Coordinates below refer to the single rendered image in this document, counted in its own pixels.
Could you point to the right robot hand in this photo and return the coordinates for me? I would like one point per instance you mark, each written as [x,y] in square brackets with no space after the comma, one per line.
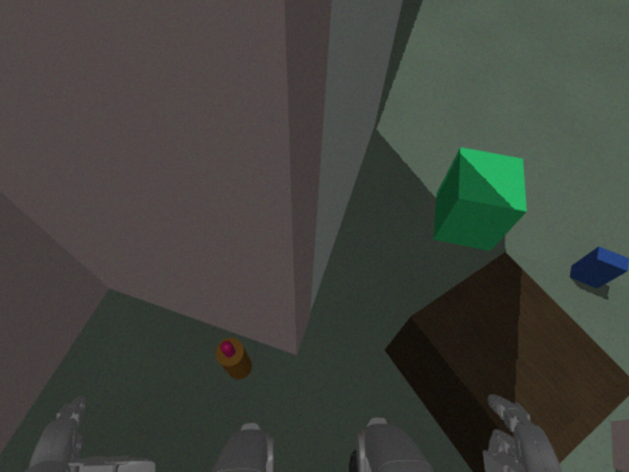
[530,451]

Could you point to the left robot hand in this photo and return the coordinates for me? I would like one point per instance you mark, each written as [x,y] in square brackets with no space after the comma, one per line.
[60,441]

